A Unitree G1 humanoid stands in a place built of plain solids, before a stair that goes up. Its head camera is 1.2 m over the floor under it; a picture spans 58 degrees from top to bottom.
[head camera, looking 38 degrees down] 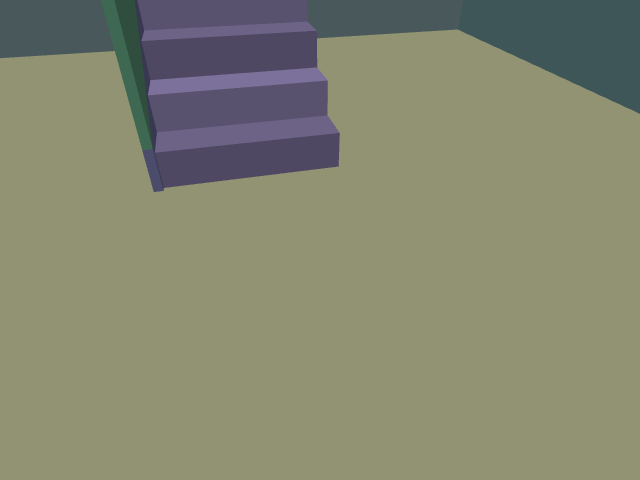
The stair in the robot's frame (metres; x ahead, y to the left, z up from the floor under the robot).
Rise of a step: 0.20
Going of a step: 0.25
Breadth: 0.97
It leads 14 degrees to the left of straight ahead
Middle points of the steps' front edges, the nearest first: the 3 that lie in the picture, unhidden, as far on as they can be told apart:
2.10 0.36 0.21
2.35 0.42 0.41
2.59 0.48 0.62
